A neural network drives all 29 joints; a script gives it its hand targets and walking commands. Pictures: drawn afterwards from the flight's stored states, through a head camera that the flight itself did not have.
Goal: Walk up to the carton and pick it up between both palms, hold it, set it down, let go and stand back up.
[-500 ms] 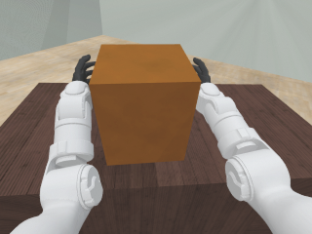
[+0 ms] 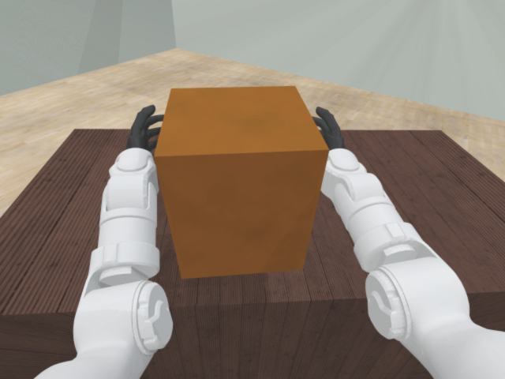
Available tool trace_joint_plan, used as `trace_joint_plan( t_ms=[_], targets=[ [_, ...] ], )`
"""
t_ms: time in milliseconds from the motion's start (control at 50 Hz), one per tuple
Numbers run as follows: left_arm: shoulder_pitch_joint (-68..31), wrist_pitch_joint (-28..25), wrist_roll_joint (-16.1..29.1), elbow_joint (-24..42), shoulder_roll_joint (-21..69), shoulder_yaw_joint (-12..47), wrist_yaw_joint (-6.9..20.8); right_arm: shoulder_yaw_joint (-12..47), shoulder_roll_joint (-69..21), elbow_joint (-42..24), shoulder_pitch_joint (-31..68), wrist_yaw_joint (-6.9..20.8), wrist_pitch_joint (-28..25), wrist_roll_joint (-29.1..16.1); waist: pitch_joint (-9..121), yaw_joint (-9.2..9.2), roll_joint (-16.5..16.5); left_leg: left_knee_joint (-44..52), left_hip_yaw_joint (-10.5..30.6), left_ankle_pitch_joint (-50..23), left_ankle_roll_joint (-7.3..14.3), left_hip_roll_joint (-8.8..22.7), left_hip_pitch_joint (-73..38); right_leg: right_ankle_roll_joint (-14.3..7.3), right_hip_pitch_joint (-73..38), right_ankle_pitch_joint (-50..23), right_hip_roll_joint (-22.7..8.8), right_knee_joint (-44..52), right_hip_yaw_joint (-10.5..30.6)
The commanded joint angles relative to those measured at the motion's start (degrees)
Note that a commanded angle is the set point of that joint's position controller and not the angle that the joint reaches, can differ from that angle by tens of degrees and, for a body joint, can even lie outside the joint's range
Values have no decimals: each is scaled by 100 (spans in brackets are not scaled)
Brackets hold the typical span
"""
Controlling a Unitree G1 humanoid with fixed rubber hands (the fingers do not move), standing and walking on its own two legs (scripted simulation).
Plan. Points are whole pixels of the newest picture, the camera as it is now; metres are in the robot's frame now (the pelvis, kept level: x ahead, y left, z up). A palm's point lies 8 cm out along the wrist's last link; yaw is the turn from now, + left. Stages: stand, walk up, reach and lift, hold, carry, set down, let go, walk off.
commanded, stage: set down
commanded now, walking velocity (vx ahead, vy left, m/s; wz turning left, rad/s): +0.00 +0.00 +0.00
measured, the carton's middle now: (238, 181) +0.40 +0.02 +0.16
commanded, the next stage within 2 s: none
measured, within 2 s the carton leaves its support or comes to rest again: rests again in 1.74 s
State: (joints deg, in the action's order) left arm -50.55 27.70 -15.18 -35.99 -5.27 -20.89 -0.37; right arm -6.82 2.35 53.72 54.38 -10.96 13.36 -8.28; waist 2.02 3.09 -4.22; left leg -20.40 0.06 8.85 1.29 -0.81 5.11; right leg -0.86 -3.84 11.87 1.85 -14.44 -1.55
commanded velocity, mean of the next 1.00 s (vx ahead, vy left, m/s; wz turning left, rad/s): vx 0.00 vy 0.00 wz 0.00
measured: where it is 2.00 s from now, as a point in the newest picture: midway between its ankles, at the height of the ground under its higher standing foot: outside the picture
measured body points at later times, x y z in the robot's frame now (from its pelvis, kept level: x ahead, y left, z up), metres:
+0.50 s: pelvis +0.00 +0.00 +0.00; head -0.05 +0.03 +0.45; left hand +0.42 +0.18 +0.19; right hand +0.41 -0.13 +0.19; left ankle +0.03 +0.10 -0.75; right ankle -0.04 -0.11 -0.75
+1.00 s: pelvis +0.01 +0.00 +0.00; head -0.02 +0.03 +0.45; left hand +0.43 +0.18 +0.15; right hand +0.42 -0.13 +0.16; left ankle +0.03 +0.10 -0.75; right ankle -0.04 -0.11 -0.75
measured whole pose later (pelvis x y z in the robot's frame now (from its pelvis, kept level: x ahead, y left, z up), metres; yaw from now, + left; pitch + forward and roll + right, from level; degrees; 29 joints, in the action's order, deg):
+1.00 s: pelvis +0.01 +0.00 +0.00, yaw -1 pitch -2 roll -1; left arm -47.7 15.2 -14.2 -47.2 -3.9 -22.5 -1.4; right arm -16.7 -1.5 55.4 49.6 -8.7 7.1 3.0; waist 2.7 0.2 -3.7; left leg -19.4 -1.0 8.3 1.2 -0.5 9.0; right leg -0.9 0.9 11.5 2.0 -14.5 -0.5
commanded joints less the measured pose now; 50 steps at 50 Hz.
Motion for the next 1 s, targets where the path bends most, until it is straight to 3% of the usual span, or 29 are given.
trace_joint_plan(
  t_ms=[0, 120, 200, 300, 400, 500, 620, 680, 860, 980],
  targets=[
    [-4145, -347, 862, 635, 4141, 2556, 666, 1123, -3086, -2123, 5190, 474, -713, -208, 2885, 169, 959, -272, 37, -2443, -526, 93, -2416, 255, 1127, -1552, 145, 229, -290],
    [-3876, -385, 694, 303, 3986, 2262, 656, 1031, -3104, -1637, 4809, 547, -638, -58, 2456, 67, 828, -130, -7, -2127, -442, 69, -2129, 301, 1038, -1457, 88, 230, -243],
    [-3834, -458, 732, 249, 4065, 2306, 658, 1068, -3164, -1888, 5009, 590, -749, -53, 2791, -46, 896, -186, -22, -2240, -451, 49, -2046, 299, 942, -1627, 82, 172, -240],
    [-3858, -619, 702, 33, 3976, 2100, 650, 1067, -3282, -1781, 4975, 628, -793, 66, 2781, -162, 682, -112, -80, -2049, -352, 19, -1834, 354, 872, -1696, 61, 155, -204],
    [-3766, -738, 599, -280, 3913, 1931, 707, 787, -3297, -1422, 4702, 657, -805, 293, 2468, -109, 654, 5, -139, -1757, -335, 24, -1728, 348, 923, -1487, 34, 226, -187],
    [-3994, -991, 748, -195, 4090, 2119, 679, 742, -3447, -1501, 4756, 684, -950, 402, 2957, -54, 691, -82, -122, -2006, -397, 41, -1878, 327, 911, -1699, 61, 193, -205],
    [-3668, -1045, 571, -795, 3888, 1756, 721, 450, -3372, -1224, 4568, 720, -929, 685, 2494, -123, 642, 68, -188, -1510, -337, 22, -1506, 338, 860, -1467, -22, 221, -152],
    [-3553, -1078, 495, -842, 3842, 1638, 752, 401, -3380, -1246, 4535, 742, -965, 765, 2532, -209, 643, 65, -232, -1605, -323, 14, -1367, 349, 744, -1604, -23, 176, -154],
    [-3711, -1370, 550, -532, 3956, 1806, 672, 435, -3573, -1234, 4285, 834, -1125, 873, 3112, -218, 884, -119, -234, -2279, -463, 36, -1700, 290, 811, -1981, 20, 83, -191],
    [-3353, -1379, 417, -667, 3856, 1664, 727, 412, -3548, -1314, 4095, 866, -1197, 1013, 2933, -317, 731, -92, -301, -2317, -402, 37, -1498, 334, 666, -2174, 29, -2, -214]
  ],
)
